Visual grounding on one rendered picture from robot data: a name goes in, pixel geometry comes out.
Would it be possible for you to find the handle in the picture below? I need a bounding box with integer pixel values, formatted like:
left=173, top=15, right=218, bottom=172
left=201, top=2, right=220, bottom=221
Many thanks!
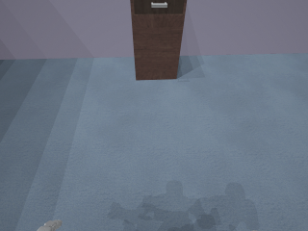
left=151, top=2, right=167, bottom=8

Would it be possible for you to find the robot left hand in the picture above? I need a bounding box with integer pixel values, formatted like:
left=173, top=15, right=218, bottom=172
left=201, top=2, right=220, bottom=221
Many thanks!
left=37, top=219, right=63, bottom=231

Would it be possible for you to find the drawer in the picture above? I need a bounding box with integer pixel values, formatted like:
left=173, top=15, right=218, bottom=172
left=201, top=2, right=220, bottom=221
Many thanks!
left=134, top=0, right=184, bottom=14

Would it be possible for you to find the cabinet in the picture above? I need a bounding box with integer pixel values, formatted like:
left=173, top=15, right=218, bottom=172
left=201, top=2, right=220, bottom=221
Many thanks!
left=130, top=0, right=187, bottom=81

